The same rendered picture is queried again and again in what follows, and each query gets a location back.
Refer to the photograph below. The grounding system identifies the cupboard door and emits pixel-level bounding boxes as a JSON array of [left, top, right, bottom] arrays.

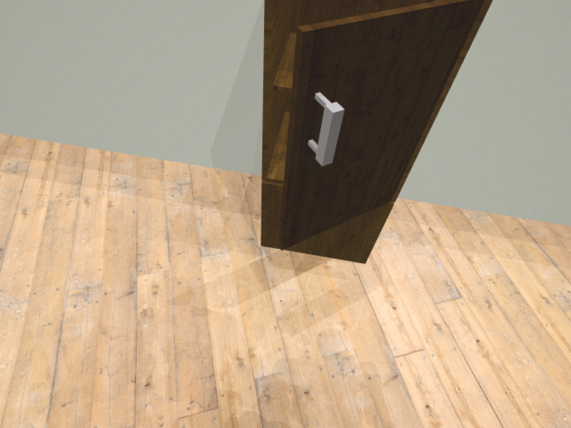
[[278, 0, 484, 251]]

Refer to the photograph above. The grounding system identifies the handle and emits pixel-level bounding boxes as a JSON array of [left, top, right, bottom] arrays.
[[308, 92, 344, 167]]

